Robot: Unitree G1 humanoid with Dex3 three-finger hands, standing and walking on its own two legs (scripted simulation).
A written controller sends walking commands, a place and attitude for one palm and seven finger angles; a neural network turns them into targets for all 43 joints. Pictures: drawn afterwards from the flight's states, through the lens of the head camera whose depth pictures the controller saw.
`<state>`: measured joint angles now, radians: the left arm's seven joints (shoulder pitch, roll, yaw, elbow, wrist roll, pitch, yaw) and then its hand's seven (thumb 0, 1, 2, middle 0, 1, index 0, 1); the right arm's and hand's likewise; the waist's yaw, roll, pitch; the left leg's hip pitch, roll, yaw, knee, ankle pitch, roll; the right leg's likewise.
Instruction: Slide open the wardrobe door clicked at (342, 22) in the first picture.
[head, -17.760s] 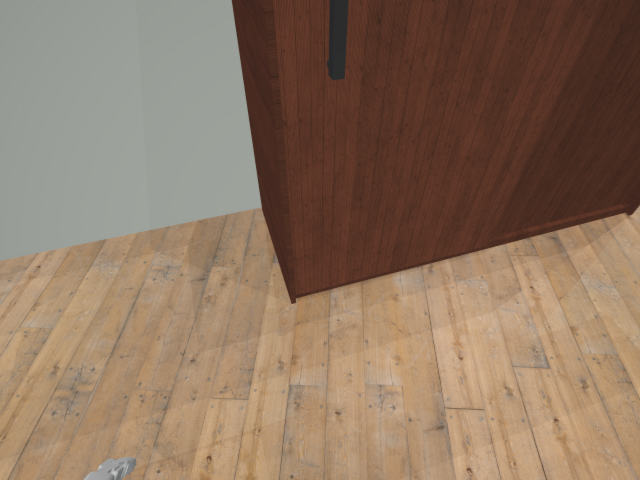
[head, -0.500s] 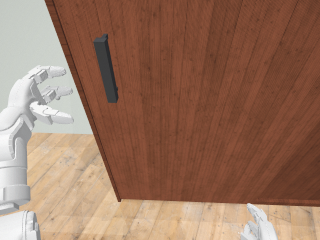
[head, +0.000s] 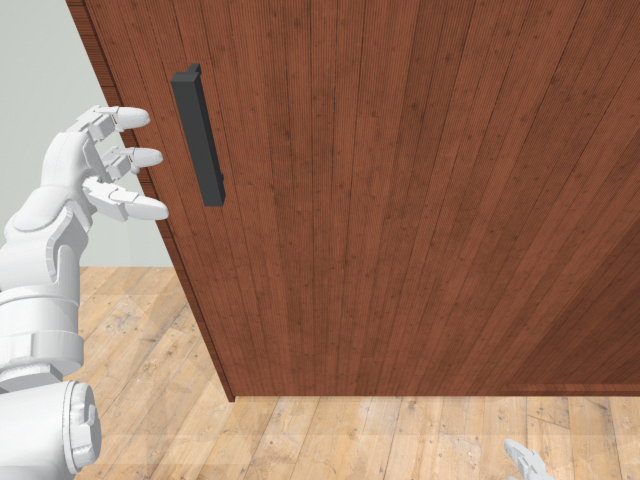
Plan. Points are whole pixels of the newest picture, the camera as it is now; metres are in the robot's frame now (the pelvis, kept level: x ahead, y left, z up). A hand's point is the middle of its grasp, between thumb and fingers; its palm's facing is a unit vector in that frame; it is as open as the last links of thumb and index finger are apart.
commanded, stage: move the hooked fingers beside the handle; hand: left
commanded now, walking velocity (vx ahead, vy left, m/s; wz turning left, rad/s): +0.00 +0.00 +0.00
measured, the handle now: (205, 138) +0.50 +0.18 +0.20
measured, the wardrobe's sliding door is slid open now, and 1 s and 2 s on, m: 0.00 0.00 0.00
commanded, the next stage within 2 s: feel for the door with the fingertips in 1.42 s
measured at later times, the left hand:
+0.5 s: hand (141, 169) +0.43 +0.25 +0.20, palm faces +0.12 -0.99 +0.00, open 14.0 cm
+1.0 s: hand (129, 168) +0.41 +0.25 +0.20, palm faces +0.14 -0.99 +0.00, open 14.0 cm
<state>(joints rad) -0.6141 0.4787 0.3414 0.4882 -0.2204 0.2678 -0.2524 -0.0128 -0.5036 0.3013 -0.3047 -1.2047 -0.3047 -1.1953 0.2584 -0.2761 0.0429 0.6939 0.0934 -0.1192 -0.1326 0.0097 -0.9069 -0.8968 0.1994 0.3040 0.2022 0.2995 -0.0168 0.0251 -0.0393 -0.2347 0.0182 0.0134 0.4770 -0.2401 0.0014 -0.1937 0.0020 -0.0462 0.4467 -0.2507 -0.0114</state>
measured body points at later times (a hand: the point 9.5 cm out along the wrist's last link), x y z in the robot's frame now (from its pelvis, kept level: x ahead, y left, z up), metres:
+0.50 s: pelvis +0.01 +0.00 +0.00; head +0.00 +0.00 +0.45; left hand +0.42 +0.30 +0.20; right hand +0.10 -0.28 -0.10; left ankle +0.01 +0.12 -0.74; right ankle -0.01 -0.11 -0.74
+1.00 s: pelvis +0.00 +0.00 +0.00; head -0.01 +0.00 +0.45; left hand +0.40 +0.31 +0.21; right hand +0.12 -0.26 -0.09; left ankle +0.01 +0.12 -0.74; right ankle -0.01 -0.11 -0.74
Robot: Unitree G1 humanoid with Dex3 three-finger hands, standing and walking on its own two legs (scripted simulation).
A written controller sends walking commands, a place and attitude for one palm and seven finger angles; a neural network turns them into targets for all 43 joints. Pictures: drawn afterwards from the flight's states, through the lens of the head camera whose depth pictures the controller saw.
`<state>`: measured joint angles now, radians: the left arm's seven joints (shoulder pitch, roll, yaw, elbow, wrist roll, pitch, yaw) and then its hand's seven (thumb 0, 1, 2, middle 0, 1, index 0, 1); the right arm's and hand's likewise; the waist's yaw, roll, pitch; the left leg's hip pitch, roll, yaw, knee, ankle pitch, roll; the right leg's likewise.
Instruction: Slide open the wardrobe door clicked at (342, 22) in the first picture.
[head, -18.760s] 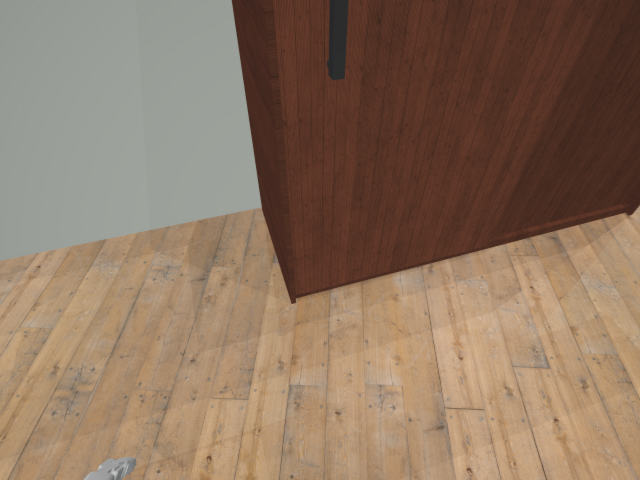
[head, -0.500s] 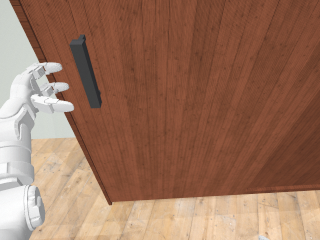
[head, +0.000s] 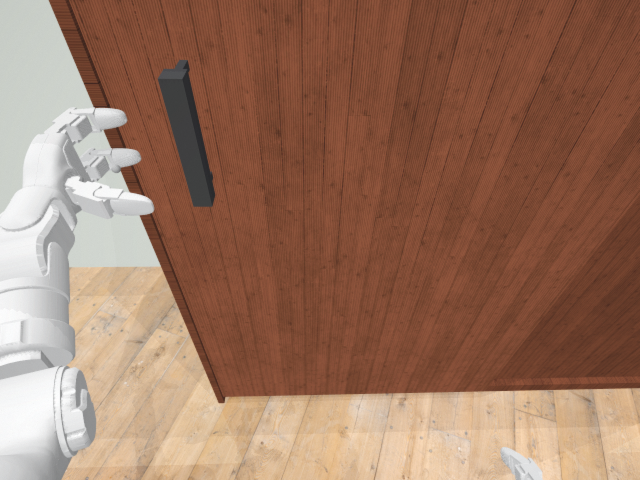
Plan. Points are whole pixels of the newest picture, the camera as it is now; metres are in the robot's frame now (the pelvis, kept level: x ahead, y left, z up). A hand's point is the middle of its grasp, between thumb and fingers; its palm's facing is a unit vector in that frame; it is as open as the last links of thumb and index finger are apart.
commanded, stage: move the hooked fingers beside the handle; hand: left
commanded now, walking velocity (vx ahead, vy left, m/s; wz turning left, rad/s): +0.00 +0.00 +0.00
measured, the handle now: (194, 137) +0.49 +0.19 +0.20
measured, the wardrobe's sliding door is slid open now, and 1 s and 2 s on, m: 0.00 0.00 0.00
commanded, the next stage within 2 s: feel for the door with the fingertips in 0.42 s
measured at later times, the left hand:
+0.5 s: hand (130, 164) +0.42 +0.24 +0.21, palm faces +0.13 -0.99 -0.03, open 14.0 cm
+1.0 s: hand (161, 163) +0.42 +0.21 +0.21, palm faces +0.11 -0.99 +0.00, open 14.0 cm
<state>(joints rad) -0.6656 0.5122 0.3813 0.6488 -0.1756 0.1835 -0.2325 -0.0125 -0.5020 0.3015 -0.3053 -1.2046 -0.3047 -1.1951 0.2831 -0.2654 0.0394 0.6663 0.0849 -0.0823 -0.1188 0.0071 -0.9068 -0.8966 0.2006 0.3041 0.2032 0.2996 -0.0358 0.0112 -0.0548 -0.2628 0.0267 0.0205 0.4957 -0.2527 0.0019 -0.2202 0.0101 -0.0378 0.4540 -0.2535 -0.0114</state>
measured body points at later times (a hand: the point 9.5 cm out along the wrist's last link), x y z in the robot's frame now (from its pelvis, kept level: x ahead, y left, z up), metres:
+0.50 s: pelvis +0.00 +0.00 +0.00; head -0.01 +0.00 +0.45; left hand +0.40 +0.30 +0.21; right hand +0.11 -0.26 -0.10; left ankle +0.00 +0.12 -0.74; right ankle -0.01 -0.11 -0.74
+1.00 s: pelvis +0.00 +0.00 +0.00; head -0.01 -0.01 +0.45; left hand +0.41 +0.26 +0.21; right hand +0.14 -0.26 -0.09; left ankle +0.00 +0.12 -0.74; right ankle -0.01 -0.11 -0.74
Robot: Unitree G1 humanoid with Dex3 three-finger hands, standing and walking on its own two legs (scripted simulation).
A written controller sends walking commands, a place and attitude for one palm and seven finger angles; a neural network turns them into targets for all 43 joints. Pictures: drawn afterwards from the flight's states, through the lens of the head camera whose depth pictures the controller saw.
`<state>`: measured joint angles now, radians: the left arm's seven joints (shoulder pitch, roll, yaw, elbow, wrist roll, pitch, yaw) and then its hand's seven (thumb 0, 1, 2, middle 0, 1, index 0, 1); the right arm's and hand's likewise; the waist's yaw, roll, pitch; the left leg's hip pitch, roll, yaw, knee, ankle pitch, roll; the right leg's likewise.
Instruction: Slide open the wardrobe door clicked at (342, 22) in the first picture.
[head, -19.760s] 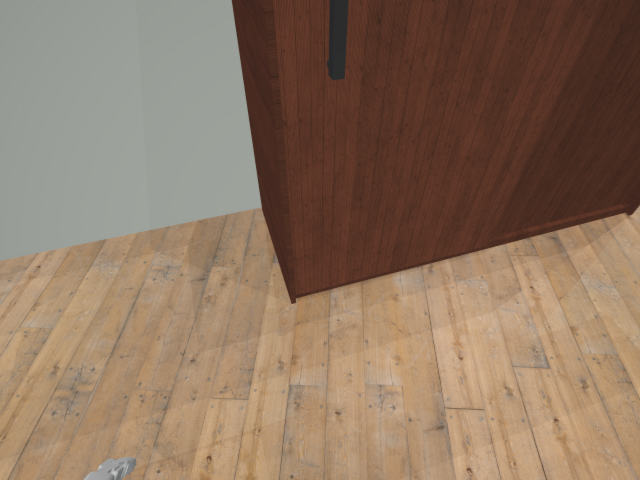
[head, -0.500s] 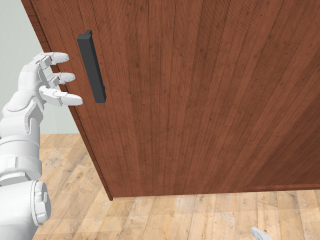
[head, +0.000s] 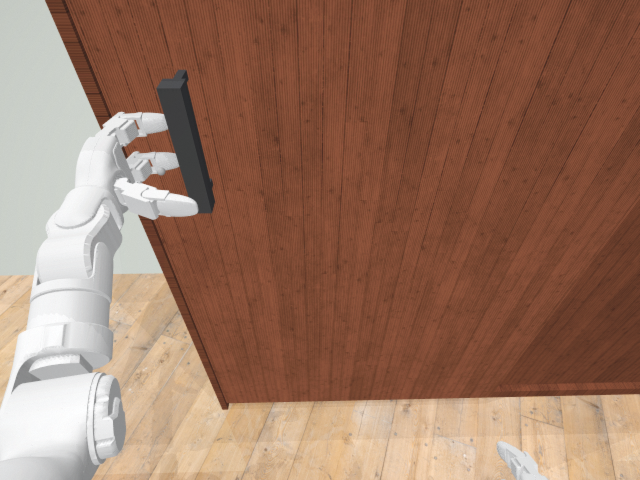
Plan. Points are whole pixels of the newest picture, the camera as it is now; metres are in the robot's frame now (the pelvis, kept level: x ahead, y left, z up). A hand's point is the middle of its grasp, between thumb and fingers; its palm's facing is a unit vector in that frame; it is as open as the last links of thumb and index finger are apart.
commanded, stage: feel for the door with the fingertips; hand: left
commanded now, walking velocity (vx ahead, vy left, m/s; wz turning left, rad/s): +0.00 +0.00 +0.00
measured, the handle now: (193, 144) +0.49 +0.19 +0.20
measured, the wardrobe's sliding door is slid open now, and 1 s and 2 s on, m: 0.00 0.00 0.00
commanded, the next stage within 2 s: slide the fingers in behind the handle in 0.54 s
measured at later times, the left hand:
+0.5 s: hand (164, 160) +0.44 +0.21 +0.21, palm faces +0.11 -0.99 -0.02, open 13.9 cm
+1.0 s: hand (157, 167) +0.42 +0.22 +0.21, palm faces +0.10 -1.00 +0.01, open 13.9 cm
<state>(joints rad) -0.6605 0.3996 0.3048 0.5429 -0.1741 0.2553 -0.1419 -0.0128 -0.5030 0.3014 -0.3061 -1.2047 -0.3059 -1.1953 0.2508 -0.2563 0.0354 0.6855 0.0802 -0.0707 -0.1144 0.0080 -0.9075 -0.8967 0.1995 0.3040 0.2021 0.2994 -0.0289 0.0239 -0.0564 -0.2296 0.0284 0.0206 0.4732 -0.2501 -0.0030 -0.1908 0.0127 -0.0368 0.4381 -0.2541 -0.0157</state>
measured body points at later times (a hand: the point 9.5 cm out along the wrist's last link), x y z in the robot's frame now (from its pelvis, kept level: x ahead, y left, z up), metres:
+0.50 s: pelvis +0.00 +0.00 +0.00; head +0.00 +0.00 +0.45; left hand +0.43 +0.27 +0.21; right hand +0.08 -0.27 -0.11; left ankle +0.00 +0.12 -0.74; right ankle -0.01 -0.11 -0.74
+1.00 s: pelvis +0.00 +0.01 +0.00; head -0.02 +0.01 +0.45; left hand +0.41 +0.27 +0.21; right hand +0.10 -0.26 -0.10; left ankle +0.00 +0.12 -0.74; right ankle -0.01 -0.11 -0.74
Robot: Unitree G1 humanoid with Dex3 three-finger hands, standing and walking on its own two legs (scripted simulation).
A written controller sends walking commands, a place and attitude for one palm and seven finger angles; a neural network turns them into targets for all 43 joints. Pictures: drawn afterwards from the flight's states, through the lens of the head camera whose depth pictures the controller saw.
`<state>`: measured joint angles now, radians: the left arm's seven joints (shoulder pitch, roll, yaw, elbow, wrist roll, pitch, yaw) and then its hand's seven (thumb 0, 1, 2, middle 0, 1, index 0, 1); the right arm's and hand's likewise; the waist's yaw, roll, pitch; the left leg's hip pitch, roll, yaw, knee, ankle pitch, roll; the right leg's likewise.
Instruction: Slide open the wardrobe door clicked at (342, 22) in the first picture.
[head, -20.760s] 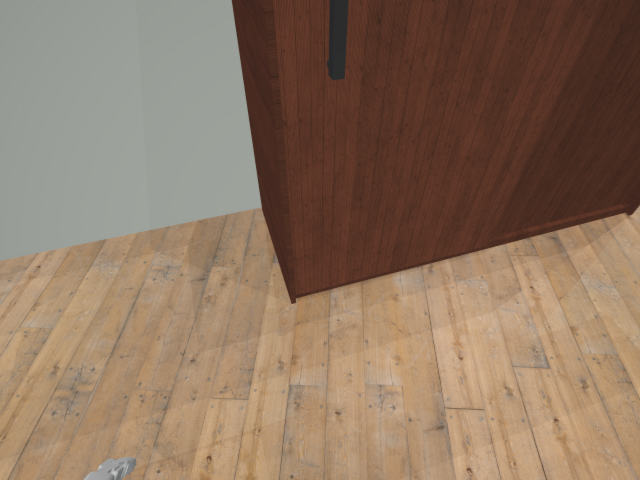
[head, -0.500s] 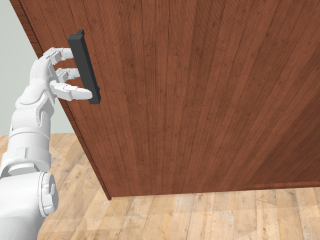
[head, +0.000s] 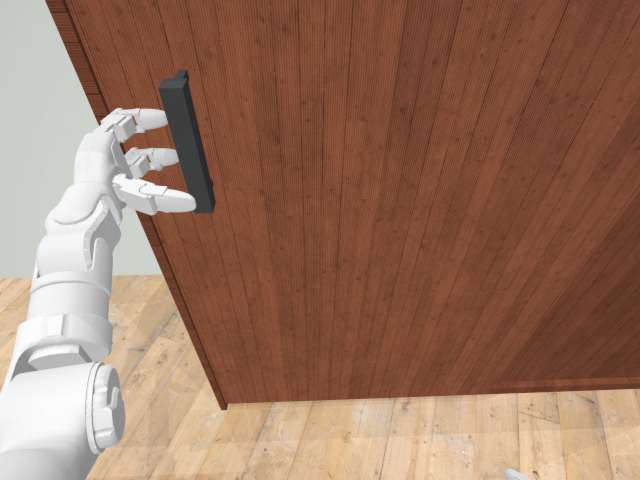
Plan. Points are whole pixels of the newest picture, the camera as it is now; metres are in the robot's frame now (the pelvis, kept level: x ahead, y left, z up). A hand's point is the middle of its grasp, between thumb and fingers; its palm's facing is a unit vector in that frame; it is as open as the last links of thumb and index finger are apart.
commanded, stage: slide the fingers in behind the handle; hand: left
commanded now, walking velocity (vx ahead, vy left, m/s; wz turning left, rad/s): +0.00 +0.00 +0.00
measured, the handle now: (194, 144) +0.49 +0.19 +0.20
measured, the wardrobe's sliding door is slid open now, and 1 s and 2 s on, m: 0.00 0.00 0.00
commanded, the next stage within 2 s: grip the handle and tug to test in 1.46 s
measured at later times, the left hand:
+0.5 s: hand (173, 165) +0.42 +0.19 +0.21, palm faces +0.12 -0.99 +0.00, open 14.0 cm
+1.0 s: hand (189, 165) +0.43 +0.18 +0.21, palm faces +0.12 -0.99 -0.01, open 14.3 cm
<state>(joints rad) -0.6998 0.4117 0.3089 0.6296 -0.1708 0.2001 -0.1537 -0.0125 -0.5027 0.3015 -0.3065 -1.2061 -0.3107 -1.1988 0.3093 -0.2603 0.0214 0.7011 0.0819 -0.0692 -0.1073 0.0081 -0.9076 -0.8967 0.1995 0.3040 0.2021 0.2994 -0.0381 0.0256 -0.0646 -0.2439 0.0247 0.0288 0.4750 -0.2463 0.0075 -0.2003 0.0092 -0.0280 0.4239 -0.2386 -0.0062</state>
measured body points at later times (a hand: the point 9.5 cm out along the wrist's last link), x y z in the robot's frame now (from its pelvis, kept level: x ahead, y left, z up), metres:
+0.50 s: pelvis +0.00 +0.00 +0.00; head -0.01 -0.01 +0.45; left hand +0.41 +0.25 +0.21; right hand +0.12 -0.26 -0.11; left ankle +0.00 +0.11 -0.74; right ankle -0.01 -0.12 -0.74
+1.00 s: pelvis +0.01 -0.01 +0.00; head +0.00 -0.01 +0.45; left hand +0.41 +0.23 +0.21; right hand +0.14 -0.25 -0.10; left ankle +0.00 +0.11 -0.74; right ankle -0.01 -0.12 -0.74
